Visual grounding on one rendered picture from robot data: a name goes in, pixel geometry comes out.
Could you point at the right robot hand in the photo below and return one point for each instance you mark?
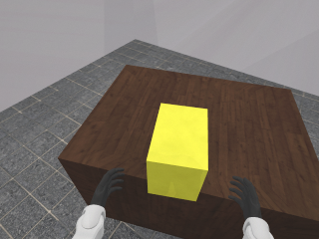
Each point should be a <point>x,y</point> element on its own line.
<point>249,201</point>

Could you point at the pedestal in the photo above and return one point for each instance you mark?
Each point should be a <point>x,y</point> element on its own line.
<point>253,131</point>

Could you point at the left robot forearm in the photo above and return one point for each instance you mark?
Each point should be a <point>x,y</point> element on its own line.
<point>91,224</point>

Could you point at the carton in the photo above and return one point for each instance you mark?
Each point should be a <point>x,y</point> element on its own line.
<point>177,162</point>

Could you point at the right robot forearm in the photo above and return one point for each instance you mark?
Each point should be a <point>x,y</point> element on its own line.
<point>256,228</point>

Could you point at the left robot hand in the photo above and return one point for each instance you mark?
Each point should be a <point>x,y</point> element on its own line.
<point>104,188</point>

